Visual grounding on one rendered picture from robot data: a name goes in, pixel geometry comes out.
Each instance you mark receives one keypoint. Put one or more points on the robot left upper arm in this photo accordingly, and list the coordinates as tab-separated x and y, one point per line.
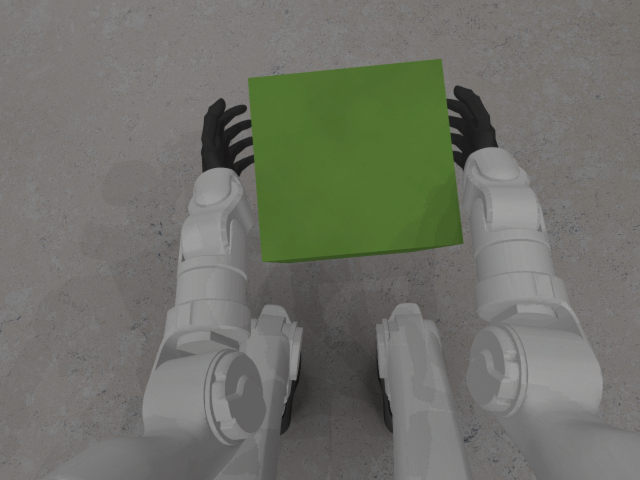
197	412

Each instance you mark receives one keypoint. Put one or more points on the robot right hand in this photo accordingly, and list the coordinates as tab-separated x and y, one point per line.
475	126

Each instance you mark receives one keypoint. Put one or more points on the robot right upper arm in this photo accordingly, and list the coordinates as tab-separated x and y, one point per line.
543	386

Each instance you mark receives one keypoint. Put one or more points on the carton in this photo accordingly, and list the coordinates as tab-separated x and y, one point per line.
354	162

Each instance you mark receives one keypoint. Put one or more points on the robot left hand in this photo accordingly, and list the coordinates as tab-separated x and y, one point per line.
216	152

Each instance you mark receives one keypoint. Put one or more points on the right robot thigh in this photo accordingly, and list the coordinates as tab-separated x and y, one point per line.
427	440

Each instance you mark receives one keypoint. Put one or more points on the right robot forearm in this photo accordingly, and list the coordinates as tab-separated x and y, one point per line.
516	278

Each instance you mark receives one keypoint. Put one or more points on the left robot forearm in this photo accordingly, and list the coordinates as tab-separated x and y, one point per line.
210	312

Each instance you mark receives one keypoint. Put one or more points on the left robot foot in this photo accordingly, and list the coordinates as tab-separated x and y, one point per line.
288	405

